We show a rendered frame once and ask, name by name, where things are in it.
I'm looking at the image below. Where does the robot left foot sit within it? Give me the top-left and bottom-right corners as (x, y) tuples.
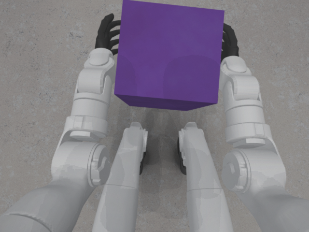
(140, 152), (146, 175)

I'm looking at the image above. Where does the right robot upper arm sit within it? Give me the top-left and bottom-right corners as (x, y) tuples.
(221, 148), (309, 232)

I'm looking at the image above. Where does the right robot hand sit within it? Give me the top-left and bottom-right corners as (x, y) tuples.
(221, 23), (239, 62)

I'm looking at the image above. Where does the robot left thigh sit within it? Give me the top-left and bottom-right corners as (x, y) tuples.
(92, 126), (148, 232)

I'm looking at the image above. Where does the robot right forearm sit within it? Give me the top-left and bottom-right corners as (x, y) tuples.
(219, 56), (286, 171)

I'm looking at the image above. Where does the carton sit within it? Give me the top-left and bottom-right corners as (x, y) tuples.
(114, 0), (225, 111)

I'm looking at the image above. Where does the robot left forearm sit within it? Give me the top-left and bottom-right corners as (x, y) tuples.
(51, 48), (116, 174)

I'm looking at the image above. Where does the left robot upper arm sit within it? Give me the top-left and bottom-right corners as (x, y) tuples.
(0, 141), (111, 232)

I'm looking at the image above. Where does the left robot hand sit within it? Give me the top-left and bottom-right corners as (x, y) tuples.
(95, 13), (121, 56)

